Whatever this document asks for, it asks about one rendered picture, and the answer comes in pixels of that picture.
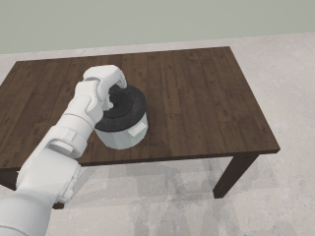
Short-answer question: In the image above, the lid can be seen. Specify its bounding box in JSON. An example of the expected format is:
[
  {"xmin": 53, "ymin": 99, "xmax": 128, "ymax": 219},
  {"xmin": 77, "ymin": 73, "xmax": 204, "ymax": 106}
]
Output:
[{"xmin": 94, "ymin": 85, "xmax": 147, "ymax": 133}]

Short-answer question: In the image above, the left robot forearm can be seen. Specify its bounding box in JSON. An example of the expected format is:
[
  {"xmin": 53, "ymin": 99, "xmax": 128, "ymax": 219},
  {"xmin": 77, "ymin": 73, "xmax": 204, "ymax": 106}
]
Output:
[{"xmin": 16, "ymin": 75, "xmax": 109, "ymax": 189}]

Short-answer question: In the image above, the left robot upper arm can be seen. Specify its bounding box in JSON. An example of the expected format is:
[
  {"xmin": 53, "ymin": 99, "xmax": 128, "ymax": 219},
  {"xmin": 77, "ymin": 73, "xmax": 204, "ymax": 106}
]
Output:
[{"xmin": 0, "ymin": 147, "xmax": 82, "ymax": 236}]

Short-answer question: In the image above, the knob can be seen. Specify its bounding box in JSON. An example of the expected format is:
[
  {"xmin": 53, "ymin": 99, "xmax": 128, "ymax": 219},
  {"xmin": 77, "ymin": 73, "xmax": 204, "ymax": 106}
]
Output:
[{"xmin": 109, "ymin": 93, "xmax": 122, "ymax": 107}]

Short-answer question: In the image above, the table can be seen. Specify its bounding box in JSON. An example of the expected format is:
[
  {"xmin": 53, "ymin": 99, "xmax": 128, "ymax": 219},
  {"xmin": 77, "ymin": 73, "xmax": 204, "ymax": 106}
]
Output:
[{"xmin": 0, "ymin": 46, "xmax": 281, "ymax": 209}]

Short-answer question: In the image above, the pot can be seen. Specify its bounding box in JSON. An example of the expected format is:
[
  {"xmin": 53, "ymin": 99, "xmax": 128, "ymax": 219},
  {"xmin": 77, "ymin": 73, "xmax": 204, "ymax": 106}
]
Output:
[{"xmin": 94, "ymin": 112, "xmax": 149, "ymax": 149}]

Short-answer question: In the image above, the robot left hand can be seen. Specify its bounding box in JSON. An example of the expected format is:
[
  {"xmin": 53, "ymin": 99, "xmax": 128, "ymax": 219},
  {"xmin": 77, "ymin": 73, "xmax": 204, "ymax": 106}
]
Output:
[{"xmin": 83, "ymin": 65, "xmax": 127, "ymax": 111}]

